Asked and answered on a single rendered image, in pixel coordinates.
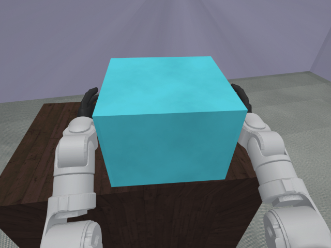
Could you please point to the robot left forearm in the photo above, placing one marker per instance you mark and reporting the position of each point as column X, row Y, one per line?
column 74, row 166

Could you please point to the robot left hand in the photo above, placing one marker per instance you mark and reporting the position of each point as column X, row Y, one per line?
column 87, row 107

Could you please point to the robot right forearm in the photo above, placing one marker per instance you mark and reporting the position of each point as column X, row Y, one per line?
column 279, row 184

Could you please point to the carton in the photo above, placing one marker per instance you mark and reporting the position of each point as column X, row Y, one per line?
column 167, row 120

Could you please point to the robot right hand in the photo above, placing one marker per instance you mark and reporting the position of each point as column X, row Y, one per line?
column 242, row 96

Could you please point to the pedestal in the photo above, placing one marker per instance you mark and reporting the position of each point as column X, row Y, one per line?
column 198, row 214

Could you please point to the left robot upper arm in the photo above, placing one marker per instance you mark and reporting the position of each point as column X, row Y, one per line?
column 80, row 234

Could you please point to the right robot upper arm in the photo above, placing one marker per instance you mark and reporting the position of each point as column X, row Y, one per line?
column 295, row 227

